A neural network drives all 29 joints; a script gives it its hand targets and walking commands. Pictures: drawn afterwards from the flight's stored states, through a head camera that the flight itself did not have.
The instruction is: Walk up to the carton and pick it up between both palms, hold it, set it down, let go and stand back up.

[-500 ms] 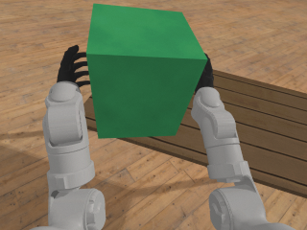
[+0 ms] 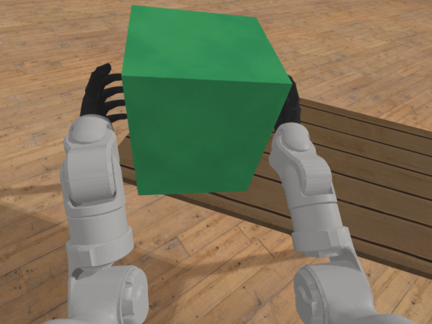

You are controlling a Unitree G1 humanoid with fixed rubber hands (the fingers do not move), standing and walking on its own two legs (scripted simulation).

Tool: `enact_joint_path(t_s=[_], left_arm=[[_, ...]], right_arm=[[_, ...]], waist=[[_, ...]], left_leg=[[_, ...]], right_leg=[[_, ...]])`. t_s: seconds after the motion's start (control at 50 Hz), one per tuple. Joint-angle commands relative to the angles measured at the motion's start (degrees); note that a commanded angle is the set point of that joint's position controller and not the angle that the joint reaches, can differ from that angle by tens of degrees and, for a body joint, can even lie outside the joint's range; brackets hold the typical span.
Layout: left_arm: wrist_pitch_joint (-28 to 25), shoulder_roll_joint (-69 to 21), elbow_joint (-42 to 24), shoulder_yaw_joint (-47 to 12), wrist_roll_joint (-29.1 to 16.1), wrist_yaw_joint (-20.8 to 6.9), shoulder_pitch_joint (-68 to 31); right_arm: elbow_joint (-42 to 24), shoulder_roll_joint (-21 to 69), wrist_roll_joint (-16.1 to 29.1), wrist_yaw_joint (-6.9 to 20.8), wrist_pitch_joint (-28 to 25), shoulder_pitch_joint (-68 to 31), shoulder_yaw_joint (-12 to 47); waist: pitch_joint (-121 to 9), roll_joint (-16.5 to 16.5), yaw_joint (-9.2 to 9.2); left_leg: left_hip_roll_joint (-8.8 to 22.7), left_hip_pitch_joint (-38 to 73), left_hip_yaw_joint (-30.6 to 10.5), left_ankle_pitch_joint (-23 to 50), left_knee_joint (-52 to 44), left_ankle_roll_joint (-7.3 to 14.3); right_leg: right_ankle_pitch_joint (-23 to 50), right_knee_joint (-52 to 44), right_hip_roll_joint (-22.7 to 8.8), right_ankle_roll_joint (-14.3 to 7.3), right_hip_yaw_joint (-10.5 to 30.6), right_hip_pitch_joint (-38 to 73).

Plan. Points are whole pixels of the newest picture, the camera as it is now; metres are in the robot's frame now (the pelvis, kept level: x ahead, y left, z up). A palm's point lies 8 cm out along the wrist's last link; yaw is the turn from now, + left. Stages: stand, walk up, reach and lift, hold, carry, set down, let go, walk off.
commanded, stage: hold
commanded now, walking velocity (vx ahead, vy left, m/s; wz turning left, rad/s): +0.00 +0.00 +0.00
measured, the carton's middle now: (195, 108) +0.43 +0.00 +0.19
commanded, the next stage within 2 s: none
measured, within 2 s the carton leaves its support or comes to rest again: neither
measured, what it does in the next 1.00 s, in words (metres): stands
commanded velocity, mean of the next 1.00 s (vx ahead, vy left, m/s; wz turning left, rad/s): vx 0.00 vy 0.00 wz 0.00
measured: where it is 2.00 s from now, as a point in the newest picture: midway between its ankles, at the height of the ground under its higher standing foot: outside the picture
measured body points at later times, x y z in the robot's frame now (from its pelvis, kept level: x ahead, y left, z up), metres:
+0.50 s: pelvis +0.00 +0.00 +0.00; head -0.01 +0.04 +0.45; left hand +0.37 +0.15 +0.22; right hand +0.37 -0.15 +0.21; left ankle +0.01 +0.14 -0.75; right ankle +0.06 -0.09 -0.75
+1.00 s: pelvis +0.00 +0.00 +0.00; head +0.00 +0.02 +0.45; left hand +0.37 +0.15 +0.21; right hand +0.37 -0.15 +0.20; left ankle +0.01 +0.14 -0.75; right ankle +0.06 -0.09 -0.75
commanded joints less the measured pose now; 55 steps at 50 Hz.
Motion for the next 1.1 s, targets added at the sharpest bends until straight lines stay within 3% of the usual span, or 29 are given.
enact_joint_path(t_s=[0.0, 0.6, 0.62, 0.64, 0.72, 0.84, 0.9, 0.94, 0.98, 1.08], left_arm=[[-4.82, -17.86, -9.25, -23.95, -11.15, -8.26, -36.52], [-4.82, -17.85, -9.23, -23.94, -11.14, -8.24, -36.49], [-4.54, -16.98, -4.08, -21.63, -9.64, -8.02, -36.26], [-4.62, -17.03, -1.29, -20.47, -9.27, -7.99, -35.80], [-6.20, -17.23, 0.23, -19.18, -9.52, -7.68, -39.10], [-10.76, -21.25, -12.03, -26.60, -13.74, -6.54, -40.06], [-9.41, -20.69, -13.60, -27.49, -13.28, -7.38, -33.87], [-8.00, -18.92, -11.52, -25.87, -12.37, -8.44, -30.58], [-6.73, -17.94, -8.82, -24.08, -10.99, -8.86, -28.08], [-6.19, -16.40, -1.39, -19.43, -9.35, -8.51, -32.53]], right_arm=[[-15.05, 14.80, 3.61, 5.77, -4.03, -40.23, 14.62], [-15.04, 14.80, 3.58, 5.78, -4.08, -40.25, 14.60], [-10.25, 13.22, 2.57, 5.67, -3.77, -39.50, 12.94], [-7.79, 12.40, 2.13, 5.94, -3.63, -39.02, 11.62], [-5.03, 13.35, 0.92, 7.13, -4.58, -40.48, 9.95], [-18.65, 18.94, 2.49, 6.74, -8.11, -42.78, 16.94], [-22.73, 19.45, 3.32, 5.65, -7.19, -37.88, 20.89], [-20.97, 17.74, 3.56, 4.97, -6.08, -34.77, 21.00], [-19.40, 16.00, 2.94, 4.67, -5.62, -33.69, 19.96], [-8.32, 12.54, 1.50, 6.67, -5.45, -35.55, 13.36]], waist=[[-28.69, 6.52, -0.67], [-28.68, 6.51, -0.66], [-23.97, 8.68, 0.59], [-22.08, 8.59, 0.49], [-23.36, 7.29, 0.93], [-44.51, 6.30, 0.25], [-43.46, 4.26, 0.24], [-37.05, 4.14, 0.41], [-30.31, 4.11, 0.99], [-18.06, 5.79, 1.75]], left_leg=[[-3.01, -8.99, 4.92, 14.07, -2.85, 0.20], [-3.01, -8.97, 4.93, 14.05, -2.85, 0.21], [-3.23, -9.99, 4.23, 12.64, -3.80, -0.40], [-3.22, -10.40, 4.25, 10.80, -3.69, -0.56], [-3.01, -11.76, 4.21, 5.76, -5.31, -0.16], [-3.94, -4.68, 3.85, 27.29, -0.63, 0.02], [-4.28, -3.68, 3.33, 32.16, 0.07, 0.23], [-4.37, -6.12, 2.80, 28.60, -1.59, 0.74], [-3.98, -7.50, 2.89, 23.08, -3.90, 0.73], [-2.71, -11.69, 3.62, 4.66, -7.52, 0.08]], right_leg=[[6.32, 3.38, 0.78, 2.73, 0.91, 20.86], [6.31, 3.39, 0.78, 2.73, 0.91, 20.86], [4.87, 2.62, 0.29, 2.94, 1.70, 18.21], [2.89, 2.30, 0.30, 3.10, 1.67, 17.66], [-1.16, 2.24, 0.39, 3.31, 1.32, 17.39], [20.47, 4.48, 1.48, 3.93, 2.60, 24.40], [28.23, 4.45, 1.04, 4.04, 3.48, 27.32], [26.76, 3.96, 0.18, 4.54, 3.81, 28.35], [20.41, 2.74, -0.19, 4.29, 3.37, 25.95], [-1.01, 0.77, -0.06, 3.17, 1.90, 18.45]])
